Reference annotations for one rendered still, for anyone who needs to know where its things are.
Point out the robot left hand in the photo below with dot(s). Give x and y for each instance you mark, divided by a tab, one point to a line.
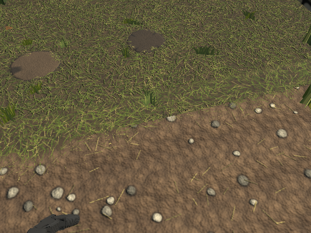
54	223

